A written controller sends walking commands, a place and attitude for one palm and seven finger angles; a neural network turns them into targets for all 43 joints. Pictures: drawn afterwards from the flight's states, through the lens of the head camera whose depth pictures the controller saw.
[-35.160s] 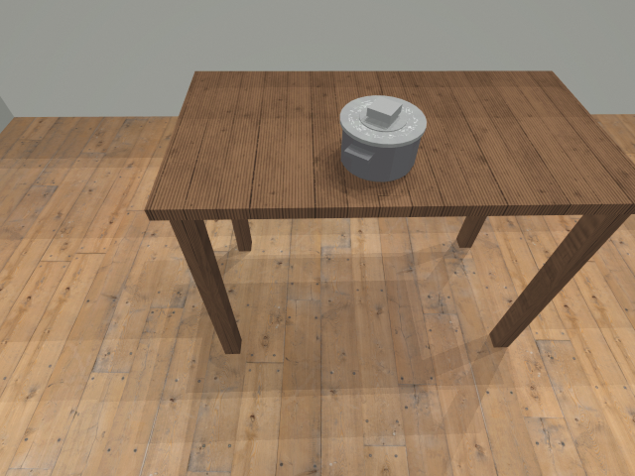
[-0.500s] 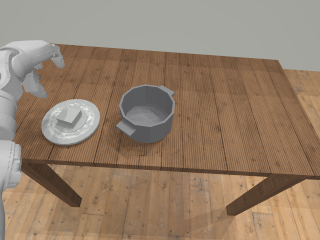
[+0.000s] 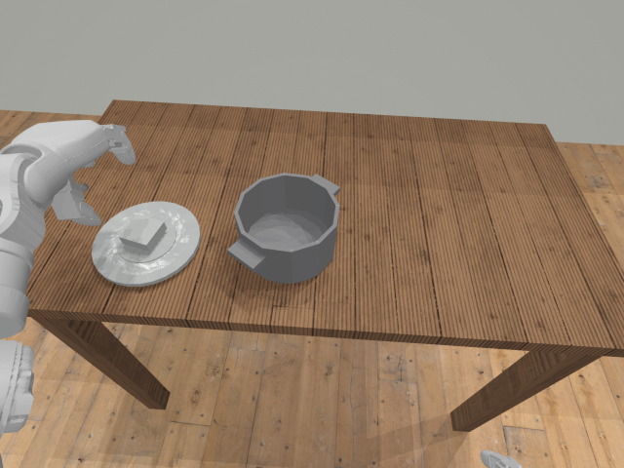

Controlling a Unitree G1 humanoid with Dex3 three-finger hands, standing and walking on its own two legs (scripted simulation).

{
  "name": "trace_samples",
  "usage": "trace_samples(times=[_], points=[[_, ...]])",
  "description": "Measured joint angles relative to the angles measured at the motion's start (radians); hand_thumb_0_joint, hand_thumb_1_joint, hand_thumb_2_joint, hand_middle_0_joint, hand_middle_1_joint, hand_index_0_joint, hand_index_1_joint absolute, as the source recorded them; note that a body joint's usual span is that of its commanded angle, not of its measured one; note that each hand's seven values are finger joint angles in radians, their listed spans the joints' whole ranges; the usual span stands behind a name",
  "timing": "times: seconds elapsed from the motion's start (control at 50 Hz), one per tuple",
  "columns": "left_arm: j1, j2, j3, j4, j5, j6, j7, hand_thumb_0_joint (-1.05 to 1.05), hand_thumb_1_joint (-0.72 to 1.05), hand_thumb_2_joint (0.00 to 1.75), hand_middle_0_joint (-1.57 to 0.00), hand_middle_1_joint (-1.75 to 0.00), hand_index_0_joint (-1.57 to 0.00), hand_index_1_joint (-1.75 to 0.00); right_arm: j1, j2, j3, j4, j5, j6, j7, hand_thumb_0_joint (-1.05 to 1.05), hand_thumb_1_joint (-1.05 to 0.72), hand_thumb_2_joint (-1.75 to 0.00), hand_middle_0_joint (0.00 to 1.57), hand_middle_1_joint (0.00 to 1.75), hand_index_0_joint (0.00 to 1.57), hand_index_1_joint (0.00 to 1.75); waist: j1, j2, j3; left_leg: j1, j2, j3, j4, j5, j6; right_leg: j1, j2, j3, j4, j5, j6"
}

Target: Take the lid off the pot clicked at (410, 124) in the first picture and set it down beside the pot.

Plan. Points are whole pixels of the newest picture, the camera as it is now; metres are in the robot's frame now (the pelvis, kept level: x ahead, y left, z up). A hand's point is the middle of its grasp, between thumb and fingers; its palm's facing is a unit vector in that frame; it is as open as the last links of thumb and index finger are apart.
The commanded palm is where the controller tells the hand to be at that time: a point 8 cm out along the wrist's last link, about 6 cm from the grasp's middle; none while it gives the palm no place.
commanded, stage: draw the hand back to the body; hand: left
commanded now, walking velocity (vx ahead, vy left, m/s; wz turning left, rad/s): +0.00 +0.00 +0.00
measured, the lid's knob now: (143, 232) +0.47 +0.28 -0.01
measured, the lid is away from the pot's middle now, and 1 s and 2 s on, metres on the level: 0.23 0.23 0.23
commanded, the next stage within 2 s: step back with the hand held close in 1.82 s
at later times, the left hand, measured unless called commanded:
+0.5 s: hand (120, 183) +0.38 +0.22 +0.18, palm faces +0.39 -0.88 -0.27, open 10.2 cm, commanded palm +0.32 +0.25 +0.19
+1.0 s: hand (129, 246) +0.30 +0.19 +0.18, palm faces +0.46 -0.85 -0.26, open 7.9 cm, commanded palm +0.25 +0.22 +0.19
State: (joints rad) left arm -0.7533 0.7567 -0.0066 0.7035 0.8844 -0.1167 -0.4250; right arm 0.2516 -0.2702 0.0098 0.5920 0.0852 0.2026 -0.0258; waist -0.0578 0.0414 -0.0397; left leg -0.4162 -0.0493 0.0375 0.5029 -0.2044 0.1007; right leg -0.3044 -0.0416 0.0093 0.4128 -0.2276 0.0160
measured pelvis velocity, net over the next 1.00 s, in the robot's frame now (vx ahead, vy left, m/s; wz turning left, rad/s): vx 0.03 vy -0.09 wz -0.01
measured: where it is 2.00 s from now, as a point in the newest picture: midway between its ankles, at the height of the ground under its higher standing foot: outside the picture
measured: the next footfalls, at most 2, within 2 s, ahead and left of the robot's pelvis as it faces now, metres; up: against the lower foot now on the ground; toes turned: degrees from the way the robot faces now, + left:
none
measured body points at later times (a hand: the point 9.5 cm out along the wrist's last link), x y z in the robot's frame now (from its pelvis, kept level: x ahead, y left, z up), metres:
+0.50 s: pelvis +0.02 -0.05 +0.01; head +0.03 -0.05 +0.46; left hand +0.36 +0.26 +0.19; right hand +0.16 -0.30 -0.09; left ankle +0.03 +0.05 -0.74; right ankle -0.01 -0.18 -0.74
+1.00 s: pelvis +0.03 -0.09 +0.01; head +0.01 -0.11 +0.45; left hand +0.27 +0.23 +0.19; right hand +0.22 -0.33 -0.08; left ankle +0.03 +0.05 -0.74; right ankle -0.01 -0.18 -0.74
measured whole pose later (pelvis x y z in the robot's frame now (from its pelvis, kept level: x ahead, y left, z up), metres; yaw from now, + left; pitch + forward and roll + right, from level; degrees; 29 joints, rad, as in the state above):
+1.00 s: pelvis +0.03 -0.09 +0.01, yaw +0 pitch -3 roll +0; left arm 0.05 0.37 0.36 -0.03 -0.11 -0.08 0.09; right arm 0.14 -0.27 0.01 0.64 0.05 -0.05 -0.07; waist 0.03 0.06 0.03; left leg -0.14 0.05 0.01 0.44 -0.24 -0.02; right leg -0.05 0.05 -0.02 0.39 -0.28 -0.05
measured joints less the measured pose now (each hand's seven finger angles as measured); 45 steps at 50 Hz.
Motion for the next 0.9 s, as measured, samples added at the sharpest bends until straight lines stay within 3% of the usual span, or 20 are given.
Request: trace_samples(times=[0.06,0.08,0.1,0.12,0.16,0.2,0.24,0.34,0.44,0.58,0.74,0.9], points=[[0.044,0.005,-0.013,-0.057,0.004,0.026,-0.008,0.00,-0.03,0.71,-0.39,-0.81,-0.38,-0.82,-0.017,-0.002,-0.001,-0.015,0.002,0.002,0.007,0.01,-0.90,-0.90,0.20,0.30,0.20,0.30,0.012,0.001,0.007,0.007,0.001,-0.006,-0.001,0.004,-0.004,0.010,0.002,-0.006,-0.001,0.002,-0.001],[0.060,-0.013,0.008,-0.072,-0.127,0.029,0.018,0.01,-0.03,0.71,-0.39,-0.81,-0.39,-0.82,-0.013,-0.001,-0.006,-0.028,0.003,-0.010,0.002,0.01,-0.90,-0.90,0.20,0.30,0.20,0.30,0.021,0.003,0.023,0.021,0.002,-0.010,-0.003,0.004,-0.007,0.025,0.004,-0.010,-0.003,0.001,-0.008],[0.082,-0.044,0.036,-0.093,-0.280,0.021,0.073,0.01,-0.03,0.71,-0.39,-0.81,-0.39,-0.82,-0.007,0.000,-0.005,-0.039,0.002,-0.032,-0.008,0.01,-0.90,-0.90,0.20,0.30,0.20,0.30,0.035,0.003,0.044,0.045,0.003,-0.011,-0.009,0.005,-0.010,0.046,0.005,-0.011,-0.006,-0.001,-0.022],[0.110,-0.082,0.060,-0.123,-0.401,0.009,0.136,0.01,-0.03,0.71,-0.39,-0.81,-0.39,-0.82,-0.002,0.002,0.001,-0.045,0.000,-0.055,-0.016,0.01,-0.90,-0.90,0.20,0.30,0.20,0.30,0.049,0.001,0.060,0.069,0.003,-0.011,-0.017,0.005,-0.014,0.067,0.006,-0.010,-0.007,-0.004,-0.036],[0.166,-0.161,0.107,-0.166,-0.596,-0.017,0.244,0.01,-0.03,0.71,-0.39,-0.81,-0.39,-0.82,-0.005,0.011,0.025,-0.037,-0.005,-0.087,-0.031,0.01,-0.90,-0.90,0.20,0.30,0.20,0.30,0.064,-0.013,0.074,0.109,0.004,-0.007,-0.034,0.006,-0.019,0.101,0.006,-0.006,-0.016,-0.007,-0.039],[0.200,-0.218,0.150,-0.167,-0.720,-0.027,0.325,0.00,-0.03,0.71,-0.39,-0.81,-0.39,-0.82,-0.020,0.028,0.052,-0.016,-0.009,-0.108,-0.042,0.01,-0.90,-0.90,0.20,0.30,0.20,0.30,0.064,-0.036,0.072,0.133,0.011,-0.003,-0.043,0.004,-0.024,0.124,0.011,-0.001,-0.028,-0.003,-0.019],[0.217,-0.249,0.192,-0.172,-0.788,-0.012,0.386,0.00,-0.03,0.71,-0.39,-0.81,-0.39,-0.81,-0.032,0.048,0.068,0.000,-0.015,-0.134,-0.048,0.01,-0.90,-0.90,0.20,0.30,0.20,0.30,0.057,-0.063,0.073,0.152,0.021,-0.003,-0.048,0.001,-0.034,0.143,0.020,0.001,-0.037,0.001,-0.006],[0.312,-0.285,0.275,-0.339,-0.872,-0.012,0.481,0.00,0.02,0.72,-0.38,-0.78,-0.37,-0.79,-0.028,0.052,0.058,0.001,-0.039,-0.223,-0.042,0.01,-0.90,-0.90,0.20,0.30,0.21,0.30,0.041,-0.065,0.081,0.194,0.040,-0.005,-0.058,-0.010,-0.058,0.183,0.039,-0.002,-0.051,0.000,-0.026],[0.402,-0.289,0.313,-0.368,-0.924,-0.008,0.498,0.00,0.10,0.74,-0.35,-0.73,-0.35,-0.74,-0.029,0.022,0.037,0.030,-0.040,-0.222,-0.032,0.01,-0.90,-0.90,0.20,0.30,0.21,0.30,0.042,-0.029,0.060,0.199,0.052,-0.004,-0.046,-0.030,-0.068,0.188,0.047,-0.002,-0.041,-0.019,-0.002],[0.556,-0.322,0.347,-0.531,-0.946,0.017,0.509,0.01,0.25,0.77,-0.32,-0.65,-0.32,-0.66,-0.025,-0.005,0.014,0.066,-0.039,-0.230,-0.032,0.01,-0.90,-0.90,0.20,0.30,0.20,0.30,0.058,-0.004,0.063,0.229,0.068,-0.014,-0.054,-0.040,-0.092,0.211,0.064,-0.010,-0.031,-0.042,-0.028],[0.642,-0.338,0.368,-0.573,-0.973,0.050,0.514,0.01,0.44,0.81,-0.29,-0.55,-0.29,-0.56,-0.064,-0.007,0.007,0.074,-0.033,-0.224,-0.039,0.01,-0.90,-0.90,0.20,0.30,0.20,0.30,0.066,0.006,0.063,0.247,0.087,-0.028,-0.054,-0.043,-0.112,0.225,0.085,-0.023,-0.019,-0.056,-0.051],[0.733,-0.354,0.382,-0.653,-0.988,0.035,0.511,0.01,0.62,0.85,-0.26,-0.45,-0.26,-0.45,-0.100,0.003,0.004,0.064,-0.036,-0.237,-0.040,0.01,-0.90,-0.90,0.20,0.30,0.20,0.30,0.077,0.012,0.058,0.267,0.095,-0.032,-0.058,-0.041,-0.116,0.241,0.093,-0.027,-0.014,-0.060,-0.063]])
